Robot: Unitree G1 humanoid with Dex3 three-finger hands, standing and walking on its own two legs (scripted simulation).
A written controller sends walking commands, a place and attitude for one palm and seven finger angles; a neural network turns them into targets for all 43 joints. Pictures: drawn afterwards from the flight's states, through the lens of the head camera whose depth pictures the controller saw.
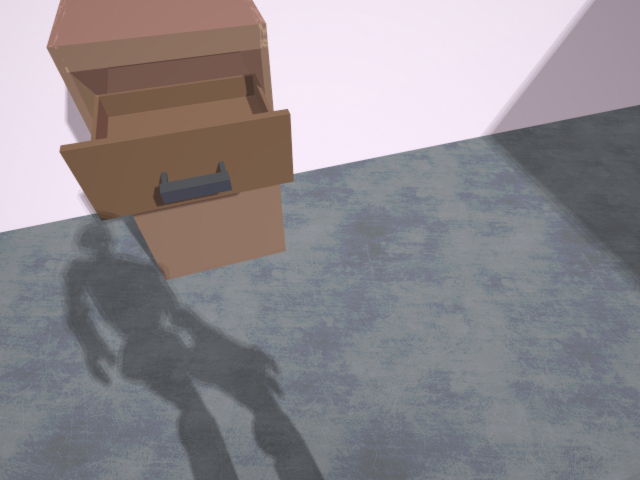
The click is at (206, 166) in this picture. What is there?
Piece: drawer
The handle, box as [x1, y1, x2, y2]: [159, 161, 231, 203]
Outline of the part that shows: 223,161 219,162 221,171 213,174 168,182 166,173 161,173 162,182 159,185 160,193 164,203 231,189 227,171 224,168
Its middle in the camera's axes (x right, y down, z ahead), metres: -0.26 -0.12 +0.78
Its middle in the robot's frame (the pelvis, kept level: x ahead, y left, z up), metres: +0.65 +0.29 -0.05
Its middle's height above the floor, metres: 0.72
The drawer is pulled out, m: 0.30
